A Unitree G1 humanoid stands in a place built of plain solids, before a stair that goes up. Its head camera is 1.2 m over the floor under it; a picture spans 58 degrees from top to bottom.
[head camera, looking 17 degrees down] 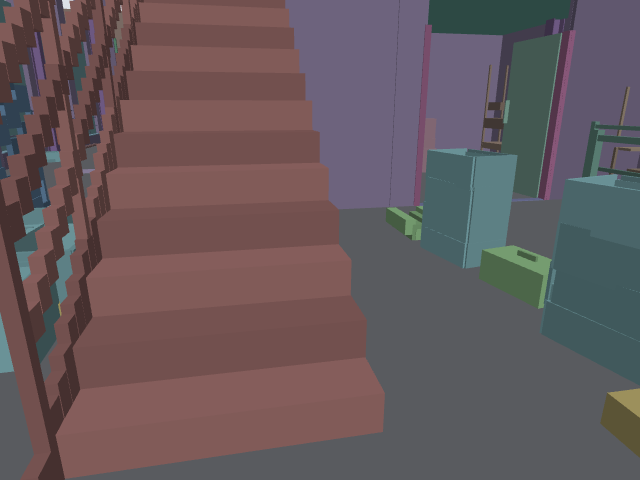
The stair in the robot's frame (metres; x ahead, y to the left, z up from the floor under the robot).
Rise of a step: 0.18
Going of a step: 0.25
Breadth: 1.18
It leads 11 degrees to the left of straight ahead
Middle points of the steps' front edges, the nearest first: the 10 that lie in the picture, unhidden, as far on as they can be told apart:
1.27 0.33 0.18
1.51 0.38 0.36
1.76 0.43 0.53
2.00 0.48 0.71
2.24 0.53 0.89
2.49 0.58 1.07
2.73 0.63 1.24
2.98 0.67 1.42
3.22 0.72 1.60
3.46 0.77 1.78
